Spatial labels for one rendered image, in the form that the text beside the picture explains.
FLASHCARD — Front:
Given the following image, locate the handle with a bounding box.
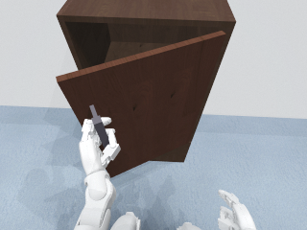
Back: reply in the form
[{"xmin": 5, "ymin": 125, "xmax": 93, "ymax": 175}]
[{"xmin": 89, "ymin": 104, "xmax": 110, "ymax": 149}]

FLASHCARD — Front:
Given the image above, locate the robot right hand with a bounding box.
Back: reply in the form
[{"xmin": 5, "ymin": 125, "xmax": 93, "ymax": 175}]
[{"xmin": 218, "ymin": 190, "xmax": 257, "ymax": 230}]

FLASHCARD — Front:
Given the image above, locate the left robot forearm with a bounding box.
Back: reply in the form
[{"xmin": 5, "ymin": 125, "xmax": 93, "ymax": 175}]
[{"xmin": 74, "ymin": 170, "xmax": 116, "ymax": 230}]

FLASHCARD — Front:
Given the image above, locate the robot left shin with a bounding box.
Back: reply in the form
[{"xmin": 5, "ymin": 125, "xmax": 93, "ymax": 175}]
[{"xmin": 126, "ymin": 212, "xmax": 135, "ymax": 216}]

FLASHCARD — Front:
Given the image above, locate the robot left hand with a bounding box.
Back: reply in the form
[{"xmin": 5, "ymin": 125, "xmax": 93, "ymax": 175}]
[{"xmin": 79, "ymin": 117, "xmax": 121, "ymax": 176}]

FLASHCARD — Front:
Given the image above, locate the robot left thigh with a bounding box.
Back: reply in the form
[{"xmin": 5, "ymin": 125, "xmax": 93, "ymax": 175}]
[{"xmin": 110, "ymin": 215, "xmax": 141, "ymax": 230}]

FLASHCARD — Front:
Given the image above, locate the cupboard door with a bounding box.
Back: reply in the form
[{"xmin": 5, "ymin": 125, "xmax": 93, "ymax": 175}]
[{"xmin": 56, "ymin": 31, "xmax": 226, "ymax": 178}]

